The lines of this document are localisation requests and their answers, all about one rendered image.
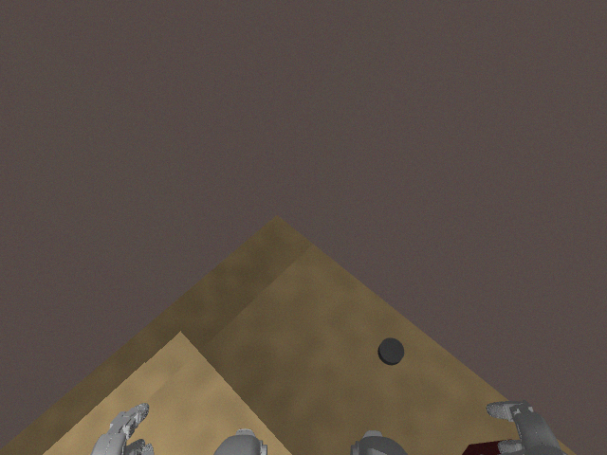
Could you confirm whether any left robot hand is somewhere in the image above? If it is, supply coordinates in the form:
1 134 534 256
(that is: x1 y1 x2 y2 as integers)
90 403 154 455

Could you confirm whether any right robot hand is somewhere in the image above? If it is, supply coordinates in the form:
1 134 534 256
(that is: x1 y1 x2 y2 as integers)
480 400 561 455

